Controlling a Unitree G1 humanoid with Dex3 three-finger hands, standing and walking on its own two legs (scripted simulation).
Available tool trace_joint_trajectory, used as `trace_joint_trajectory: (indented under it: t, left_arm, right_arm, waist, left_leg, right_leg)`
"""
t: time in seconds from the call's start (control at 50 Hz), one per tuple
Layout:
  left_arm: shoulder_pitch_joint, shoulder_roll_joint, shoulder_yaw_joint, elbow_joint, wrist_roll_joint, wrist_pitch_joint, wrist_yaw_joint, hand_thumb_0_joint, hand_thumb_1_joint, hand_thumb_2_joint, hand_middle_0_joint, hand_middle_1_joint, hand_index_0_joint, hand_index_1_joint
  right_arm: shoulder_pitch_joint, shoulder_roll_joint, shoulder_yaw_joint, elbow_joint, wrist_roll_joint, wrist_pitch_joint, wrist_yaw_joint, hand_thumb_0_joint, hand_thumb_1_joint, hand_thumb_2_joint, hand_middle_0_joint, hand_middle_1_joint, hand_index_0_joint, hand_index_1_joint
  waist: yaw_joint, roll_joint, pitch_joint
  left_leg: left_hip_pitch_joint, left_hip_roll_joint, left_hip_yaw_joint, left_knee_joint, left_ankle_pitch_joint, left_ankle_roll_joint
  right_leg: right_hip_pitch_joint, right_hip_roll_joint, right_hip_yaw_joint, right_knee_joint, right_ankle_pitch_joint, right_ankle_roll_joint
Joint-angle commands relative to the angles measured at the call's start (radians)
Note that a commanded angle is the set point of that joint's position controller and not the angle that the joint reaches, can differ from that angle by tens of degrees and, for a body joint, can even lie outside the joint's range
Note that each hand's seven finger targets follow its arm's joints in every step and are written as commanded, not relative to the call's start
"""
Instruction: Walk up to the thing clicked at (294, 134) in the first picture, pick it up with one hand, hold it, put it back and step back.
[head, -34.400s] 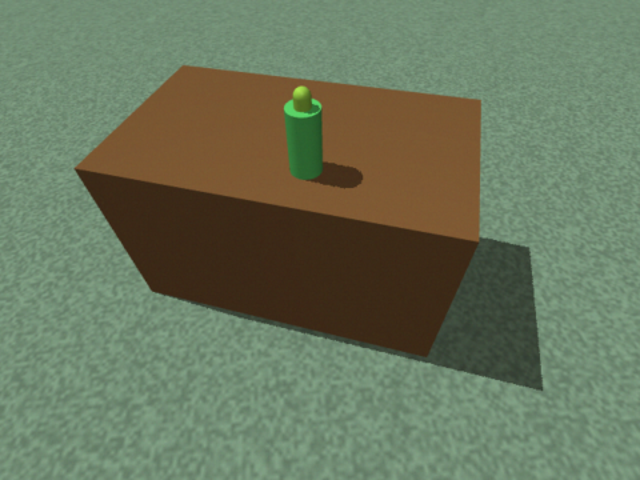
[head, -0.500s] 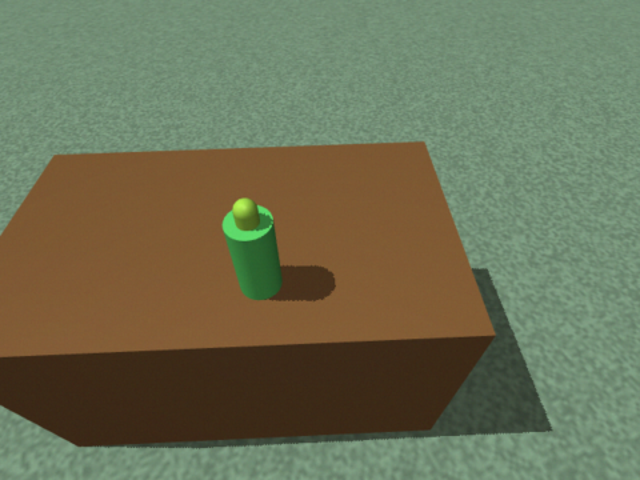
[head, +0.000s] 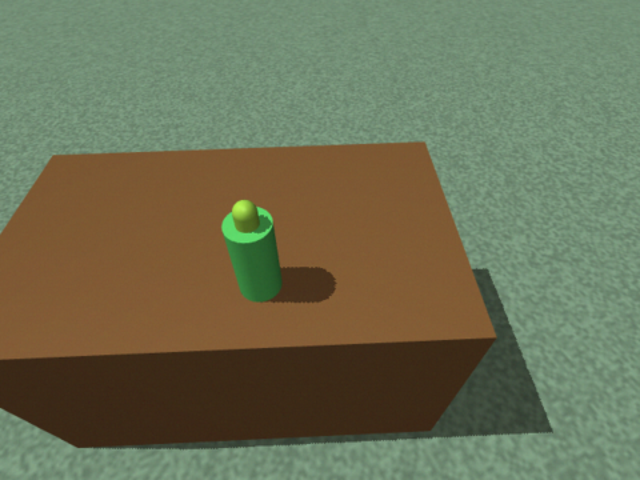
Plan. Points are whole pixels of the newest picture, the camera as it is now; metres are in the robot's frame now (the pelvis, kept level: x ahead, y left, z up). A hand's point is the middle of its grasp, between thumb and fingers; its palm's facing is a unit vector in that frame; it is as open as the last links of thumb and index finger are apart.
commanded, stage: stand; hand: left
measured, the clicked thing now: (252, 248) +0.51 +0.15 -0.07
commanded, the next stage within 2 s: step back in 0.74 s
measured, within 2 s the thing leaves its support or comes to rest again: neither
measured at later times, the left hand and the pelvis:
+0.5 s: hand out of the picture +0.06 +0.25 -0.16, palm faces -0.02 -0.94 -0.34, open 7.4 cm; pelvis +0.00 +0.00 +0.00, yaw +0 degrees
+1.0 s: hand out of the picture +0.04 +0.25 -0.17, palm faces +0.00 -0.91 -0.41, open 7.4 cm; pelvis -0.04 -0.02 -0.02, yaw +1 degrees
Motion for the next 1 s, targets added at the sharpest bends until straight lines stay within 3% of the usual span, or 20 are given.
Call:
trace_joint_trajectory:
  t: [0.0,0.28,0.36,0.56,0.62,0.7,0.72,0.78,0.8,0.86,0.88,0.9,0.92,0.94,0.96,0.98]
  left_arm:
    - [-0.025,0.208,0.043,-0.061,0.002,-0.025,0.019,0.000,0.900,0.900,-0.200,-0.300,-0.200,-0.301]
    - [-0.023,0.207,0.039,-0.067,0.003,-0.020,0.017,0.000,0.900,0.900,-0.200,-0.300,-0.200,-0.300]
    - [-0.021,0.212,0.042,-0.062,0.002,-0.018,0.016,0.000,0.900,0.900,-0.200,-0.300,-0.200,-0.300]
    - [-0.018,0.208,0.043,-0.073,0.003,-0.020,0.013,0.000,0.900,0.900,-0.200,-0.300,-0.200,-0.300]
    - [-0.023,0.217,0.045,-0.075,0.002,-0.024,0.016,0.000,0.900,0.900,-0.200,-0.300,-0.200,-0.300]
    - [-0.021,0.210,0.042,-0.074,0.001,-0.021,0.015,0.000,0.900,0.900,-0.200,-0.300,-0.200,-0.300]
    - [-0.032,0.272,0.086,-0.098,-0.013,-0.008,0.020,0.000,0.900,0.900,-0.200,-0.300,-0.200,-0.300]
    - [0.018,0.228,0.086,-0.129,-0.020,0.002,0.027,0.000,0.900,0.900,-0.200,-0.300,-0.200,-0.300]
    - [0.020,0.217,0.086,-0.142,-0.018,0.006,0.027,0.000,0.900,0.900,-0.200,-0.300,-0.200,-0.300]
    - [0.047,0.206,0.088,-0.163,-0.012,0.022,0.024,0.000,0.900,0.900,-0.200,-0.300,-0.200,-0.300]
    - [0.071,0.206,0.091,-0.170,-0.009,0.025,0.024,0.000,0.900,0.900,-0.200,-0.300,-0.200,-0.300]
    - [0.087,0.216,0.094,-0.172,-0.004,0.026,0.024,0.000,0.900,0.900,-0.200,-0.300,-0.200,-0.300]
    - [0.084,0.241,0.102,-0.184,0.001,0.023,0.023,0.000,0.900,0.900,-0.200,-0.300,-0.200,-0.300]
    - [0.070,0.291,0.116,-0.194,0.007,0.020,0.021,0.000,0.900,0.900,-0.200,-0.300,-0.200,-0.300]
    - [0.033,0.347,0.130,-0.225,0.016,0.013,0.022,0.000,0.900,0.900,-0.200,-0.300,-0.200,-0.300]
    - [-0.006,0.364,0.132,-0.256,0.028,0.006,0.025,0.000,0.900,0.900,-0.200,-0.300,-0.200,-0.300]
  right_arm:
    - [-0.029,-0.212,-0.037,-0.060,0.004,-0.020,-0.016,0.000,-0.900,-0.900,0.200,0.300,0.200,0.300]
    - [-0.032,-0.213,-0.034,-0.064,0.005,-0.020,-0.017,0.000,-0.900,-0.900,0.200,0.300,0.200,0.300]
    - [-0.029,-0.215,-0.035,-0.062,0.006,-0.017,-0.015,0.000,-0.900,-0.900,0.200,0.300,0.200,0.300]
    - [-0.032,-0.219,-0.037,-0.065,0.004,-0.018,-0.014,0.000,-0.900,-0.900,0.200,0.300,0.200,0.300]
    - [-0.029,-0.209,-0.035,-0.068,0.006,-0.020,-0.013,0.000,-0.900,-0.900,0.200,0.300,0.200,0.300]
    - [-0.020,-0.212,-0.032,-0.065,0.007,-0.022,-0.015,0.000,-0.900,-0.900,0.200,0.300,0.200,0.300]
    - [-0.051,-0.272,-0.058,-0.087,0.011,-0.002,-0.010,0.000,-0.900,-0.900,0.200,0.300,0.200,0.300]
    - [-0.027,-0.272,-0.069,-0.121,0.025,0.009,-0.009,0.000,-0.900,-0.900,0.200,0.300,0.200,0.300]
    - [-0.028,-0.281,-0.077,-0.139,0.025,0.014,-0.008,0.000,-0.900,-0.900,0.200,0.300,0.200,0.300]
    - [-0.061,-0.293,-0.093,-0.184,0.021,0.032,-0.009,0.000,-0.900,-0.900,0.200,0.300,0.200,0.300]
    - [-0.076,-0.297,-0.097,-0.203,0.020,0.039,-0.011,0.000,-0.900,-0.900,0.200,0.300,0.200,0.300]
    - [-0.093,-0.288,-0.099,-0.218,0.019,0.046,-0.011,0.000,-0.900,-0.900,0.200,0.300,0.200,0.300]
    - [-0.094,-0.269,-0.097,-0.232,0.021,0.052,-0.010,0.000,-0.900,-0.900,0.200,0.300,0.200,0.300]
    - [-0.111,-0.227,-0.087,-0.246,0.024,0.059,-0.009,0.000,-0.900,-0.900,0.200,0.300,0.200,0.300]
    - [-0.093,-0.194,-0.079,-0.260,0.019,0.066,-0.011,0.000,-0.900,-0.900,0.200,0.300,0.200,0.300]
    - [-0.047,-0.204,-0.083,-0.257,0.006,0.074,-0.019,0.000,-0.900,-0.900,0.200,0.300,0.200,0.300]
  waist:
    - [0.000,0.001,-0.097]
    - [-0.001,0.001,-0.078]
    - [-0.004,-0.002,-0.031]
    - [0.001,0.015,-0.064]
    - [0.000,-0.012,-0.085]
    - [-0.003,0.002,-0.084]
    - [-0.002,0.012,0.025]
    - [-0.002,0.064,-0.081]
    - [-0.006,0.080,-0.108]
    - [0.004,0.138,-0.146]
    - [0.015,0.149,-0.159]
    - [0.026,0.124,-0.164]
    - [0.029,0.041,-0.161]
    - [0.042,-0.063,-0.109]
    - [0.043,-0.191,-0.078]
    - [0.031,-0.167,-0.066]
  left_leg:
    - [0.066,0.121,-0.087,-0.028,0.220,0.031]
    - [0.067,0.120,-0.091,-0.037,0.191,0.025]
    - [0.033,0.109,-0.098,-0.064,0.080,0.022]
    - [0.038,0.112,-0.102,-0.062,0.095,0.024]
    - [0.060,0.119,-0.100,-0.041,0.189,0.027]
    - [0.052,0.115,-0.096,-0.042,0.196,0.025]
    - [-0.025,0.110,-0.114,0.043,0.374,0.055]
    - [0.013,0.163,-0.133,0.074,0.546,0.124]
    - [0.009,0.184,-0.151,0.076,0.560,0.151]
    - [-0.055,0.216,-0.180,0.084,0.425,0.188]
    - [-0.073,0.214,-0.178,0.118,0.370,0.190]
    - [-0.101,0.180,-0.159,0.182,0.299,0.178]
    - [-0.126,0.105,-0.113,0.276,0.194,0.144]
    - [-0.181,-0.026,-0.066,0.412,-0.001,0.067]
    - [-0.268,-0.138,-0.055,0.617,-0.363,0.038]
    - [-0.306,-0.117,-0.136,0.764,-0.454,0.036]
  right_leg:
    - [-0.022,-0.102,0.058,-0.039,0.209,-0.047]
    - [-0.045,-0.099,0.051,-0.047,0.165,-0.046]
    - [-0.068,-0.092,0.050,-0.060,0.083,-0.046]
    - [-0.052,-0.098,0.052,-0.058,0.100,-0.051]
    - [-0.033,-0.103,0.053,-0.047,0.162,-0.051]
    - [-0.024,-0.103,0.050,-0.042,0.180,-0.050]
    - [-0.109,-0.071,0.040,0.063,0.293,-0.056]
    - [-0.083,-0.025,-0.011,0.205,0.266,-0.060]
    - [-0.091,-0.006,-0.020,0.251,0.234,-0.062]
    - [-0.101,0.017,-0.013,0.347,0.077,-0.074]
    - [-0.096,0.008,-0.006,0.351,0.060,-0.084]
    - [-0.100,-0.020,0.025,0.322,0.079,-0.106]
    - [-0.118,-0.085,0.099,0.222,0.138,-0.140]
    - [-0.157,-0.200,0.220,0.065,0.223,-0.199]
    - [-0.164,-0.333,0.369,-0.008,0.336,-0.281]
    - [-0.202,-0.389,0.417,0.020,0.423,-0.337]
